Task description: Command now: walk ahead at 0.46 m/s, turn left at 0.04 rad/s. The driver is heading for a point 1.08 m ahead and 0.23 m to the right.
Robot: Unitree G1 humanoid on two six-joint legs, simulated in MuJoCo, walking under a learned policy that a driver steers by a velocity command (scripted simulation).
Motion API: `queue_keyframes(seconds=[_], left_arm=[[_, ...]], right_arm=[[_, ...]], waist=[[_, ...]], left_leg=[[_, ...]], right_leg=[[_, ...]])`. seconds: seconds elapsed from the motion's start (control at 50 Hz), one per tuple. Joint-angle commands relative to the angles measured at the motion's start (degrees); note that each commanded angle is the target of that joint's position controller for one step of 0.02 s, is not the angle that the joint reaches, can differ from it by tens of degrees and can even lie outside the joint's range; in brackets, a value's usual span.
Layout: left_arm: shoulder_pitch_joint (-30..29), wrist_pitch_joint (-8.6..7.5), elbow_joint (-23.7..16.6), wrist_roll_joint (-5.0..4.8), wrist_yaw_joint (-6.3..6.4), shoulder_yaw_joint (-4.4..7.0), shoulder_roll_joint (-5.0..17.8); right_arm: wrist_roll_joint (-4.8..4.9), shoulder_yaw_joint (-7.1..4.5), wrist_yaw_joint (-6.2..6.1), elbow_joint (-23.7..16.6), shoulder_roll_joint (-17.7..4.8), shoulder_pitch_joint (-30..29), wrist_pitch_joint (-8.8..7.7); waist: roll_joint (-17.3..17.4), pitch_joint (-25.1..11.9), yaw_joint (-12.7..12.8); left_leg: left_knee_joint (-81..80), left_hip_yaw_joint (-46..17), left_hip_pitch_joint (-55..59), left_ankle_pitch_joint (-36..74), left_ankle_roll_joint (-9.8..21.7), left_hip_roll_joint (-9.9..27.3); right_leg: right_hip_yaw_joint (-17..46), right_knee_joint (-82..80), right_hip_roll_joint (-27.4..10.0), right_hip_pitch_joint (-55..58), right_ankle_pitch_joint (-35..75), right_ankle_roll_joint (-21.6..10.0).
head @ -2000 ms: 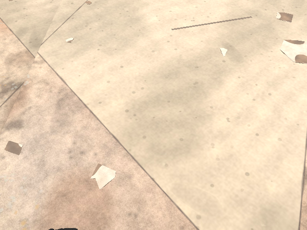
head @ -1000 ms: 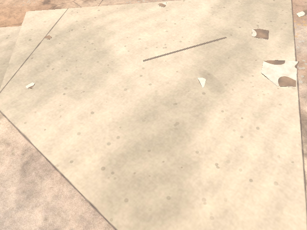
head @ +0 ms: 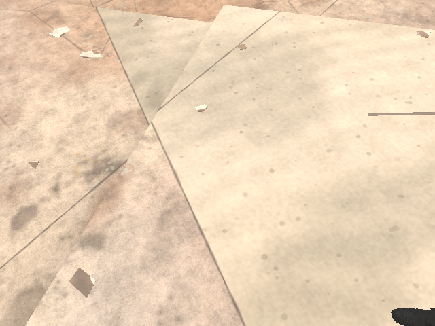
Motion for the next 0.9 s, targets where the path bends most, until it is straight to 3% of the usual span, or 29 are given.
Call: queue_keyframes(seconds=[0.02,0.1,0.12,0.14,0.16,0.18,0.2,0.22,0.24,0.26,0.28,0.32,0.38,0.44,0.48,0.56,0.62,0.66,0.68,0.7,0.72,0.74,0.76,0.78,0.8,0.82,0.86,0.9], left_arm=[[-0.31,-0.37,-2.03,-0.78,0.37,2.86,11.52],[0.32,0.59,-0.42,-1.0,0.54,3.45,12.31],[-0.11,0.79,-0.26,-0.98,0.47,3.73,13.21],[-0.94,0.98,-0.3,-0.95,0.37,3.79,13.59],[-1.82,0.66,-0.72,-0.62,0.29,3.44,12.61],[-0.6,0.1,-2.25,1.68,-0.05,1.44,5.76],[7.15,-1.08,-2.15,0.22,-0.29,0.32,4.28],[2.7,-2.05,-3.01,-1.74,-0.04,1.12,8.45],[-4.18,-2.43,-4.23,-2.55,0.28,1.71,10.88],[-6.24,-2.14,-4.15,-1.68,0.88,1.91,10.93],[-6.13,-1.46,-4.07,-0.94,1.05,2.03,10.29],[-4.24,-0.08,-3.58,-0.63,0.65,1.86,8.11],[-6.96,1.0,-4.72,-0.39,0.42,1.4,6.16],[-12.22,0.66,-6.72,-0.37,-0.06,1.12,5.93],[-16.28,0.38,-8.11,-0.25,-0.91,0.6,5.03],[-24.7,0.36,-12.6,-0.38,-2.88,-0.21,3.74],[-24.41,0.57,-14.57,-0.39,-4.03,0.61,5.52],[-17.09,1.17,-13.77,-0.38,-4.08,1.78,7.75],[-8.2,1.3,-11.88,-0.3,-3.53,3.25,10.81],[0.36,1.78,-10.35,0.12,-2.34,4.65,14.8],[-2.41,1.65,-11.77,-0.41,-1.73,5.11,18.7],[-1.77,1.44,-12.05,0.04,-1.43,4.01,14.46],[-4.57,1.07,-12.78,0.57,-1.14,3.41,12.23],[-8.68,0.75,-13.07,0.44,-1.37,3.02,10.83],[-11.79,0.49,-13.9,0.37,-1.39,2.41,9.07],[-13.29,0.51,-14.7,0.82,-1.24,2.22,9.0],[-13.99,0.53,-14.68,0.56,-0.85,2.37,9.6],[-12.45,0.75,-13.96,0.45,-0.08,2.85,11.34]], right_arm=[[0.76,0.4,1.14,-6.5,-1.03,-11.5,-1.53],[0.55,0.1,1.13,-5.82,-3.09,-10.14,-1.77],[0.23,-0.48,0.74,-5.0,-4.45,-6.93,-1.83],[-0.06,-1.48,0.09,-2.68,-6.26,0.45,-1.79],[-0.28,-2.36,-0.69,0.43,-8.16,10.07,-1.44],[-0.89,-2.6,-1.28,2.91,-11.88,17.56,-1.0],[-1.89,-2.49,-1.07,2.47,-13.5,18.55,-0.77],[-1.03,-2.85,-0.75,3.45,-11.21,19.63,-0.24],[-1.25,-2.06,-0.9,3.06,-8.26,16.0,-0.5],[-1.46,-1.34,-0.86,2.71,-6.8,11.13,-0.86],[-1.54,-0.96,-0.82,2.94,-5.5,9.03,-1.17],[-1.63,-0.96,-1.0,4.49,-4.09,8.29,-1.93],[-1.33,-1.05,-1.6,6.41,-4.19,7.87,-2.93],[-1.46,-0.98,-2.43,7.41,-4.65,7.5,-2.91],[-1.27,-0.85,-3.03,8.06,-5.27,8.21,-2.72],[-0.92,-0.93,-4.17,10.74,-6.96,13.72,-1.35],[-0.91,-1.43,-5.22,10.49,-9.32,14.09,0.51],[-1.14,-1.88,-6.08,9.4,-10.85,12.48,1.74],[-1.09,-1.92,-6.08,8.46,-11.06,10.23,1.96],[-1.39,-1.29,-5.88,6.85,-9.71,9.0,1.24],[-2.66,1.15,-4.22,4.82,-1.41,15.35,-0.57],[-1.09,0.42,-2.32,4.16,-6.51,12.41,-3.38],[1.28,0.11,-1.63,1.73,-7.99,6.85,-4.51],[0.79,0.42,-1.61,1.12,-6.71,5.29,-4.85],[-0.68,0.03,-2.03,1.86,-6.9,5.59,-4.38],[-1.38,-0.15,-2.09,1.92,-6.89,6.86,-3.62],[-1.98,-0.04,-2.41,1.73,-5.93,8.01,-2.31],[-2.21,0.69,-2.84,0.46,-4.15,4.88,-1.61]], waist=[[-9.92,6.56,0.75],[-8.86,6.31,-0.77],[-8.52,3.9,-2.77],[-7.53,-0.8,-6.63],[-6.79,-5.63,-10.83],[6.88,-13.71,-10.64],[14.96,-20.68,-8.02],[9.07,-20.1,-10.9],[4.12,-12.21,-11.02],[-0.09,-7.72,-8.36],[0.75,-4.81,-6.61],[2.38,-3.63,-4.27],[1.21,-0.14,-3.67],[0.04,2.26,-4.7],[-0.36,3.11,-6.1],[-1.9,4.96,-8.87],[0.12,2.17,-6.95],[2.5,-1.94,-2.27],[1.59,-5.97,2.61],[-4.86,-10.96,6.66],[-19.69,-15.99,-0.79],[-11.4,-20.9,2.29],[-7.37,-11.88,1.59],[-0.36,-4.2,-1.96],[1.14,-2.22,-3.95],[-0.5,-1.04,-5.58],[-2.54,-0.46,-6.88],[-3.9,0.12,-5.91]], left_leg=[[-6.95,1.02,1.8,3.14,0.61,-1.15],[-10.3,-0.07,3.89,-2.84,3.32,-0.52],[-10.67,0.83,8.62,-4.99,4.44,-1.5],[-12.04,2.1,19.04,-3.05,6.13,-2.58],[-10.43,-0.13,34.0,1.21,7.73,0.67],[-1.76,-10.14,52.09,16.59,8.83,11.49],[-2.22,-25.12,64.5,18.81,17.07,18.9],[-10.33,-27.56,60.48,2.25,18.47,18.09],[-13.66,-22.17,52.15,-1.54,16.49,15.79],[-16.08,-18.6,43.63,0.96,14.34,14.08],[-17.36,-15.73,38.15,7.58,13.83,13.06],[-20.18,-10.01,32.63,11.62,12.32,11.07],[-23.85,-4.58,29.15,14.58,11.77,11.07],[-25.81,1.85,29.04,15.96,8.95,8.39],[-26.56,5.51,29.69,16.04,6.64,6.89],[-24.63,8.28,37.22,21.01,4.82,8.96],[-16.3,10.19,43.22,41.78,3.77,10.12],[-4.48,10.68,43.14,54.26,3.67,10.96],[7.09,11.25,38.24,51.44,3.55,9.72],[25.31,11.98,25.91,29.55,2.61,5.32],[49.26,5.88,-1.73,-34.84,-2.14,-8.77],[52.0,-6.6,-8.77,-35.43,-0.21,-6.44],[47.34,-6.78,-10.75,-30.85,0.9,-3.32],[40.06,-5.31,-9.29,-27.74,1.23,-1.09],[34.57,-4.5,-5.96,-26.04,0.78,0.87],[32.58,-4.22,-1.85,-25.06,-0.08,1.59],[27.13,-2.53,1.49,-23.48,-2.36,2.23],[19.41,-0.87,2.86,-18.48,-4.46,1.71]], right_leg=[[7.03,-5.47,-11.75,-4.83,11.2,-7.86],[6.93,-0.23,-14.1,2.12,20.3,-6.52],[6.09,4.47,-13.5,3.0,28.63,-6.04],[4.58,12.76,-11.81,1.38,36.32,-5.16],[4.41,24.5,-9.21,-7.57,32.84,-3.67],[1.41,45.72,-3.01,-23.37,-8.8,-0.94],[5.95,61.03,2.31,-38.0,-17.97,0.96],[7.52,62.42,0.23,-42.99,-13.71,0.86],[7.13,60.38,-2.4,-44.12,-7.96,0.17],[6.1,58.08,-4.85,-41.8,-2.6,0.22],[6.3,56.21,-5.94,-39.98,0.82,0.59],[7.18,52.27,-7.41,-35.57,3.84,0.86],[7.82,47.85,-7.27,-38.25,8.24,1.16],[7.04,36.88,-5.13,-39.31,17.96,0.12],[3.93,28.93,-3.86,-37.61,24.2,-0.82],[-0.52,20.87,-2.09,-39.69,25.14,-2.42],[-4.95,20.21,1.83,-36.67,16.84,-4.83],[-6.34,21.05,4.44,-28.05,10.93,-7.21],[-4.79,17.4,5.26,-16.04,13.02,-9.32],[6.35,13.48,-1.11,0.57,16.69,-12.85],[38.86,11.12,-16.79,21.81,17.05,-25.78],[46.64,4.4,-17.9,23.3,6.08,-26.5],[38.75,2.41,-15.83,15.81,3.54,-23.02],[32.65,0.75,-13.13,5.18,8.23,-20.58],[28.19,0.04,-11.01,-0.94,14.04,-19.0],[25.81,-1.13,-9.42,-6.49,18.48,-18.8],[21.9,-2.23,-7.58,-13.0,23.92,-18.5],[17.8,-2.2,-5.54,-17.36,26.26,-17.61]])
